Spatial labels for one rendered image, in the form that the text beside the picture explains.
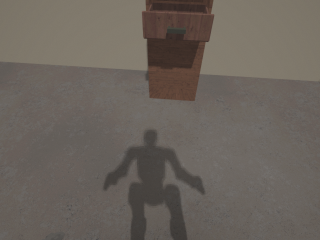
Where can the cabinet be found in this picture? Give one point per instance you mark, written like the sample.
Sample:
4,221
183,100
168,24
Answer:
174,65

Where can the handle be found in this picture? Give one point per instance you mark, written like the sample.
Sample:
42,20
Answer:
176,30

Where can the drawer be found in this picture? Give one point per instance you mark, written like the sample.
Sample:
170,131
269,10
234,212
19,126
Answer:
194,17

